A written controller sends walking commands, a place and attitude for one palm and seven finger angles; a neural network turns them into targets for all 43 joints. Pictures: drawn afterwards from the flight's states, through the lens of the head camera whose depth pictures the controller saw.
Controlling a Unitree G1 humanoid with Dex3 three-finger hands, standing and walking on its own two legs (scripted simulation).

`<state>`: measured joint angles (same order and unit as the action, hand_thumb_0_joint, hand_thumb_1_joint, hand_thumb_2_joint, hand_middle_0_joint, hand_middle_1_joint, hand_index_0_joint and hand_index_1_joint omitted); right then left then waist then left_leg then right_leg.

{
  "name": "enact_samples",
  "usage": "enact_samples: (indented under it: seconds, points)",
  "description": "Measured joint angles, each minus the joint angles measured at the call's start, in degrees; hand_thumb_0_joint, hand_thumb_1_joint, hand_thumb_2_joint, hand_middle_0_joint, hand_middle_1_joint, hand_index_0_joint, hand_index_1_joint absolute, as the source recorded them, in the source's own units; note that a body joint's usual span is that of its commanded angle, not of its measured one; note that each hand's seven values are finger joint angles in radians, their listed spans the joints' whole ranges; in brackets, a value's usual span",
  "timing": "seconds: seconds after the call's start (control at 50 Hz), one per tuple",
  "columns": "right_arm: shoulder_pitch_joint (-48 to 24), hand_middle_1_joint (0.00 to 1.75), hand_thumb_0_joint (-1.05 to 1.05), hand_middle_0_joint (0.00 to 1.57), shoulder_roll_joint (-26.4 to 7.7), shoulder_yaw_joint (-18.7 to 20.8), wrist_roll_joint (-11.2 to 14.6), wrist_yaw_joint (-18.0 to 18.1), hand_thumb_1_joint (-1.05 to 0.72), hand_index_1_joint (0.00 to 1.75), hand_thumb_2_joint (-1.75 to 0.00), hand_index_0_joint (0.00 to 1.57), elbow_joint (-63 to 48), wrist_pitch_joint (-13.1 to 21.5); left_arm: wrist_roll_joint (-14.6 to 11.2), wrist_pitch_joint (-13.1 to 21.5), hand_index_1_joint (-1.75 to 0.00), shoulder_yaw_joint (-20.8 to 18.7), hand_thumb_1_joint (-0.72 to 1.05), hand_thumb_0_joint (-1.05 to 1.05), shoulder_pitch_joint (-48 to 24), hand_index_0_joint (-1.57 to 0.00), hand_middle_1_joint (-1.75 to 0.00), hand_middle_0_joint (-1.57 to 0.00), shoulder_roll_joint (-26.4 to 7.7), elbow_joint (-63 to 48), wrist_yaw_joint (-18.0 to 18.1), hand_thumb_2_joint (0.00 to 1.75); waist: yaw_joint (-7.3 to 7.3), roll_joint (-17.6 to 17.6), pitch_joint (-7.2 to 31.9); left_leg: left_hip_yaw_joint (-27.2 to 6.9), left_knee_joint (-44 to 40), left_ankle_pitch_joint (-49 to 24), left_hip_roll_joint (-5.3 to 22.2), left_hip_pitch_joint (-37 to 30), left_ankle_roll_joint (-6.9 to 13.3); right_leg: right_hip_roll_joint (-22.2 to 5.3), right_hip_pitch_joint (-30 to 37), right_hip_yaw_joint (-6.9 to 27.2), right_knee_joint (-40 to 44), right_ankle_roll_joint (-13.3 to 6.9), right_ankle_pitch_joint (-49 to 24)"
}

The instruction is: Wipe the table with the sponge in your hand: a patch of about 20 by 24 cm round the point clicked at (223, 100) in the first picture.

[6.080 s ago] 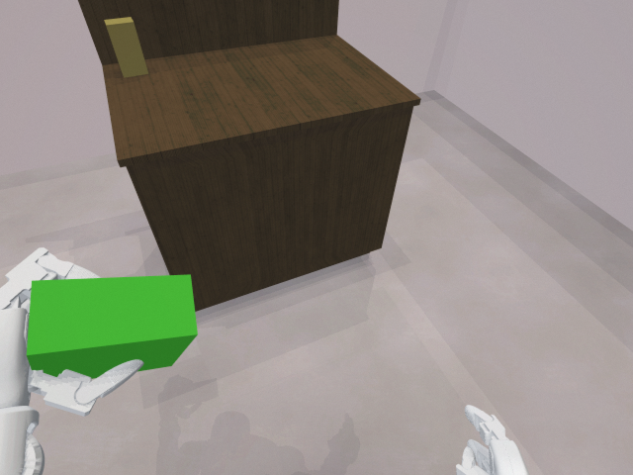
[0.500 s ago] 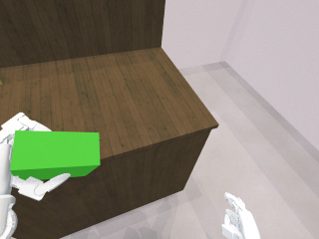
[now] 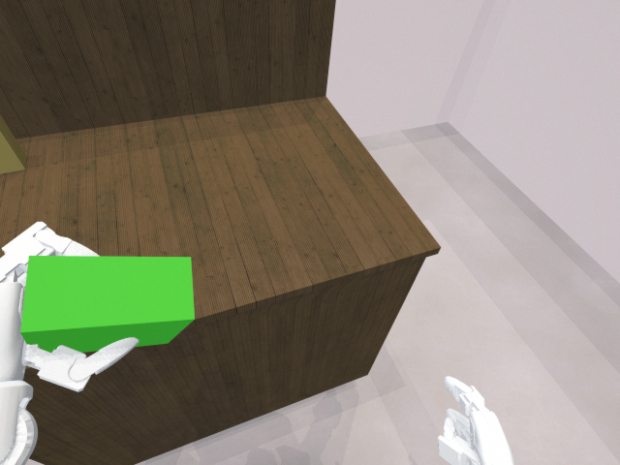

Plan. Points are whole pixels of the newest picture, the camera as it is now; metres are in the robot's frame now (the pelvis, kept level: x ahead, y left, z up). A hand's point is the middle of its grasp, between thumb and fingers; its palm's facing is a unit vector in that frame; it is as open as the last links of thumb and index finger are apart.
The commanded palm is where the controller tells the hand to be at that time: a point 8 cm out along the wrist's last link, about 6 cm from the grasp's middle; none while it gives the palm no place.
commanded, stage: look again from close up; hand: left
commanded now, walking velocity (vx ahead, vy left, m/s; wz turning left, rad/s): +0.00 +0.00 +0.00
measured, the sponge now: (135, 306) +0.23 +0.21 +0.13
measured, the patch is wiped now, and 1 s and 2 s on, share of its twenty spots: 0.00 0.00 0.00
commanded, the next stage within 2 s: shuffle to correct the standing spot in 0.32 s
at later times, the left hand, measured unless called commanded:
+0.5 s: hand (92, 318) +0.21 +0.23 +0.15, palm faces +0.38 -0.85 -0.36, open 10.3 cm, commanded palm +0.16 +0.27 +0.17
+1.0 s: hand (79, 287) +0.24 +0.26 +0.15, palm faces +0.38 -0.84 -0.39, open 10.3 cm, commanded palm +0.19 +0.30 +0.17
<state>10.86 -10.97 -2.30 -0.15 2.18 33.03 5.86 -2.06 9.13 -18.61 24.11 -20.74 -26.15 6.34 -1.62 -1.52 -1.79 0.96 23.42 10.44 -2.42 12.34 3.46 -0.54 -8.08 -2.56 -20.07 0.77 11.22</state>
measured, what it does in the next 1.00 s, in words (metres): stands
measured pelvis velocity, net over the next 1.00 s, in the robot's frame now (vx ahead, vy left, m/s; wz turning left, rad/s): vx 0.03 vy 0.02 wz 0.02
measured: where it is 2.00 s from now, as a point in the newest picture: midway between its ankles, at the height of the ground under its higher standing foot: outside the picture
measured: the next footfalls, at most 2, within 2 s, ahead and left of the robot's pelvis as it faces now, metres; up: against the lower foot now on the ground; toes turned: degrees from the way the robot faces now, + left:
right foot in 1.48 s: +0.13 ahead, -0.06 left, +0.00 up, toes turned +2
left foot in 1.76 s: +0.15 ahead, +0.22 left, +0.00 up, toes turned +4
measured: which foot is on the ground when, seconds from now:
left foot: down 0.00-1.00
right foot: down 0.00-1.00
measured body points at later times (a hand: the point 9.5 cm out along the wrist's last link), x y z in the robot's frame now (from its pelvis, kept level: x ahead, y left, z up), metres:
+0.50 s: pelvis +0.00 -0.01 +0.00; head +0.00 +0.00 +0.45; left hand +0.18 +0.28 +0.17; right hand +0.18 -0.24 -0.07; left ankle +0.02 +0.07 -0.74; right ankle -0.01 -0.13 -0.74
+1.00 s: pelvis +0.03 +0.02 -0.02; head +0.05 +0.04 +0.43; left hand +0.22 +0.31 +0.17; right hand +0.21 -0.21 -0.10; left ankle +0.02 +0.07 -0.74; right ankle +0.00 -0.13 -0.74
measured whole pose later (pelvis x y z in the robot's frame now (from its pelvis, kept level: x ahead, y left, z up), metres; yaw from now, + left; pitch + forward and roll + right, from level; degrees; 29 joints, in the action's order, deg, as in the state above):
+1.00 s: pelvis +0.03 +0.02 -0.02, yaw +1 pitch +0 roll -1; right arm 11.5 -10.8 -0.8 0.8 1.0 33.6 4.7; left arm -2.3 11.9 -20.7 27.1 -22.1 -29.9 6.7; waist -0.1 -1.5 -2.4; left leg 0.7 37.3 20.4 -4.5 16.5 5.2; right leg -2.8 -12.5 -3.1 -35.5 1.0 22.1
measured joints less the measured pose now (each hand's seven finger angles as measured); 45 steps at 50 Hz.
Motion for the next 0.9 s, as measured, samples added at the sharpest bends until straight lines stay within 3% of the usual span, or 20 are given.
enact_samples:
  seconds: [0.5,0.72,0.9]
  points:
    - [0.1,0.3,0.01,0.2,-0.81,1.01,0.39,0.34,-0.91,0.3,-0.9,0.2,0.58,-0.9,-0.34,-0.33,-1.36,0.46,-0.51,-0.01,1.45,-0.71,-1.37,-0.69,0.7,0.86,0.34,1.01,0.39,1.33,0.23,-0.94,1.38,0.44,1.3,0.49,-1.05,1.38,0.41,-0.84,0.26,-1.11,-0.17]
    - [1.39,0.3,0.01,0.2,-1.82,2.15,0.42,-0.12,-0.91,0.3,-0.9,0.2,0.82,-1.46,-0.37,0.49,-1.36,0.31,-0.51,-0.01,2.78,-0.71,-1.37,-0.69,0.21,-0.52,0.39,1.01,1.07,0.86,0.9,-1.27,8.5,5.3,0.02,2.88,0.25,0.02,-1.9,-1.36,-7.41,-0.31,5.27]
    - [1.46,0.3,0.01,0.2,-0.47,1.65,0.81,-0.74,-0.91,0.3,-0.9,0.2,0.67,-0.71,-0.05,2.2,-1.36,-1.79,-0.51,-0.01,2.36,-0.71,-1.37,-0.69,-1.07,-1.97,0.53,1.01,1.47,0.75,-0.3,-1.16,12.01,8.24,-1.2,3.9,1.26,-1.27,-2.91,-1.36,-11.36,0.72,8.59]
